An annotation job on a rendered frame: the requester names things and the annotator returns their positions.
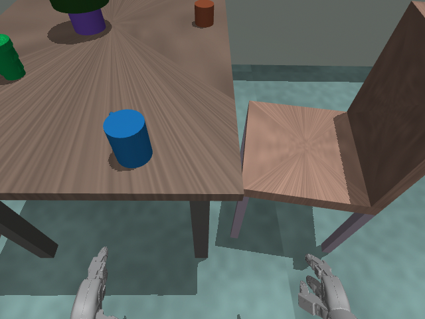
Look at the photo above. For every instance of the right robot hand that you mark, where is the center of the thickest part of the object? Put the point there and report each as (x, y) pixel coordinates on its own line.
(329, 293)

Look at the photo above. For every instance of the potted plant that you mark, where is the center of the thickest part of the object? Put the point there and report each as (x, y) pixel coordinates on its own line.
(85, 15)

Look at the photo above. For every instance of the table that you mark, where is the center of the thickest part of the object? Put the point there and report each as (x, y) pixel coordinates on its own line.
(152, 58)

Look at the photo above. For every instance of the left robot hand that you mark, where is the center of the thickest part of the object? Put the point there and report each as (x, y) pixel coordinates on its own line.
(91, 292)

